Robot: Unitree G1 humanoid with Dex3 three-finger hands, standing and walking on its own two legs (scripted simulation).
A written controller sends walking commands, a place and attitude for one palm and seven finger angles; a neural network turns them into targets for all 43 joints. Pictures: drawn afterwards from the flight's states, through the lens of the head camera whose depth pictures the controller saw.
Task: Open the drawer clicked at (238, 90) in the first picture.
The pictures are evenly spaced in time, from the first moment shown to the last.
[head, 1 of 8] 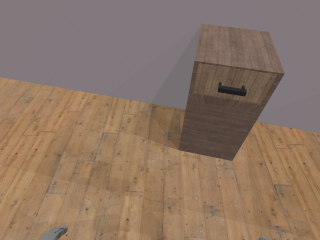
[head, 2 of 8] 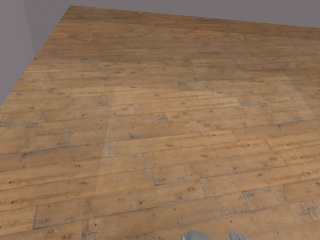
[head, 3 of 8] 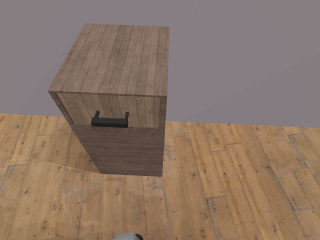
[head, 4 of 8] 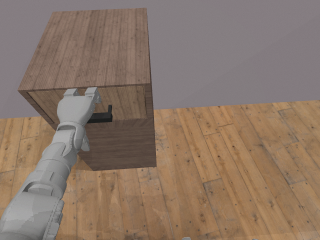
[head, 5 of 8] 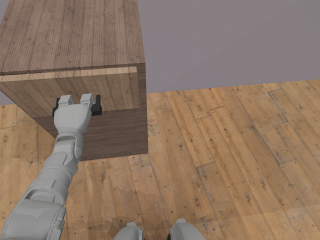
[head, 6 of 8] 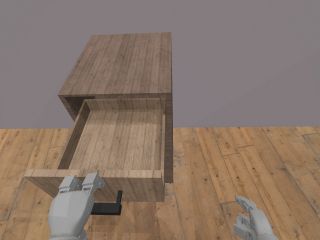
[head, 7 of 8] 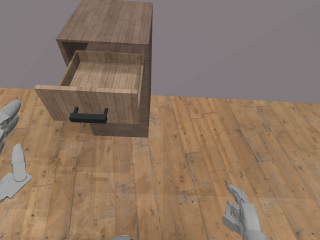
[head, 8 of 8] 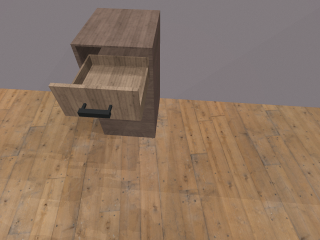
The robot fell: no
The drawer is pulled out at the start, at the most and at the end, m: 0.00 0.30 0.30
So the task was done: yes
